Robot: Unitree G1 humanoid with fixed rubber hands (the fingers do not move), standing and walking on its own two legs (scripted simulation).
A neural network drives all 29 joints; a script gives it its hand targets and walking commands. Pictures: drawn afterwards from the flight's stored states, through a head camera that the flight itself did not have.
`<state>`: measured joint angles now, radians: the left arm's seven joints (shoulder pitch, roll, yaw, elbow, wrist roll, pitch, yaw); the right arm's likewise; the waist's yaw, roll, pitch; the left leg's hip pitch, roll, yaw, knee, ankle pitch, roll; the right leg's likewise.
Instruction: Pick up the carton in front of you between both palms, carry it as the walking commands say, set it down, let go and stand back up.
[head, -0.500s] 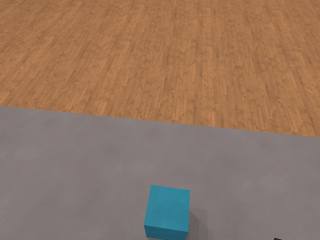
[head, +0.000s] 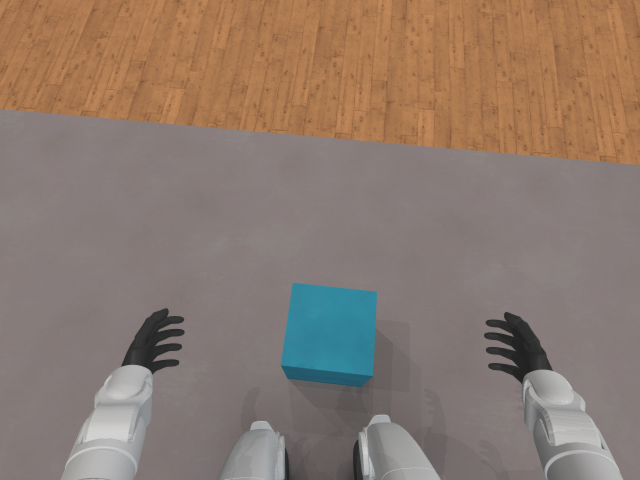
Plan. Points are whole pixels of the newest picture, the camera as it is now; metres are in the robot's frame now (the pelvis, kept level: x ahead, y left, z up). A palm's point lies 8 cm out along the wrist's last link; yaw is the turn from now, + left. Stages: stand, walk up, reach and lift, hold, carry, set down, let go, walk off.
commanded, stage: reach and lift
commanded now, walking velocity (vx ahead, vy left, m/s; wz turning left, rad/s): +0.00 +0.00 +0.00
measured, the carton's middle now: (329, 338) +0.40 -0.04 -0.60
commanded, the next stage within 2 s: none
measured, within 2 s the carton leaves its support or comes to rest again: neither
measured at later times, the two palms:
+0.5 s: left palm (219, 264) +0.44 +0.16 -0.16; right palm (457, 288) +0.38 -0.23 -0.16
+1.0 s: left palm (243, 310) +0.43 +0.16 -0.39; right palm (423, 325) +0.37 -0.23 -0.38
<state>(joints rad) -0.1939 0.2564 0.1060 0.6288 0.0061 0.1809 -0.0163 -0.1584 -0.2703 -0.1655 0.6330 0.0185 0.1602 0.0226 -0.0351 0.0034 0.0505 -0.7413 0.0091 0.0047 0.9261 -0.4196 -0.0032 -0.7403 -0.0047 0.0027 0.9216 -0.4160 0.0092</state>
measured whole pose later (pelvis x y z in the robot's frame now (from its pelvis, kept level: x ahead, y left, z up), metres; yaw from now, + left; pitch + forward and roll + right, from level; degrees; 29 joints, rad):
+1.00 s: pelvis -0.07 +0.00 -0.23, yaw -1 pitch +51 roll -2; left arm -1.06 0.30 0.10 0.90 -0.09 0.05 0.09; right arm -0.94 -0.22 -0.26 0.85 0.16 0.00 -0.08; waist -0.08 0.01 -0.07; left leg -2.12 0.00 -0.02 1.75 -0.52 0.00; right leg -2.11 0.00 -0.01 1.73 -0.52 0.02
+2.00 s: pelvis -0.11 +0.00 -0.34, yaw -1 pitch +39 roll -1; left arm -1.43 0.31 -0.07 1.21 -0.25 -0.03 0.15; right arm -1.36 -0.26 -0.03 1.16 0.32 -0.05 -0.18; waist -0.06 -0.01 0.29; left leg -2.30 0.01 -0.02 2.14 -0.53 -0.01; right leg -2.30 0.02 0.00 2.13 -0.51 0.02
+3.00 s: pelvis -0.09 +0.00 -0.20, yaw -1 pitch +39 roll +0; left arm -0.87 -0.02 0.36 0.67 0.16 0.34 0.08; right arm -0.83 0.04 -0.44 0.61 -0.14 0.35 -0.06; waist -0.04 0.01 -0.21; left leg -1.87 -0.06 -0.04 1.70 -0.52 -0.02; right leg -1.87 0.05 0.05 1.69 -0.51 0.04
